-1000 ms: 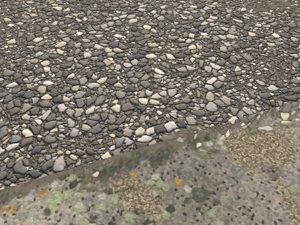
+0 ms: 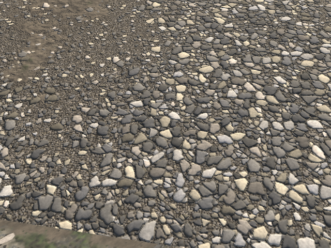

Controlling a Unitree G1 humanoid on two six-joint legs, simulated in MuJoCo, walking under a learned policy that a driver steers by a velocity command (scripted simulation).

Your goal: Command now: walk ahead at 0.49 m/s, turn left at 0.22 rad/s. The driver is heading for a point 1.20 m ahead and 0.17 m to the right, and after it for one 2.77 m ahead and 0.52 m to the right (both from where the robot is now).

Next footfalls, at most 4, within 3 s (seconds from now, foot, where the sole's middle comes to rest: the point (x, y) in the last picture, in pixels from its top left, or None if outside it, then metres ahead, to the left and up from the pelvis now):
0.26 left None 0.29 0.12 -0.78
0.78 right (198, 224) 0.59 -0.06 -0.78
1.34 left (158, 162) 0.90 0.12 -0.78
1.90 right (205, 125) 1.12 -0.12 -0.78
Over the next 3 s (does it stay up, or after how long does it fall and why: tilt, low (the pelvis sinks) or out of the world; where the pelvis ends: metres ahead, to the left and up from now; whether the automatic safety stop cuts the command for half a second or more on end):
stays up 1.21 -0.13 0.00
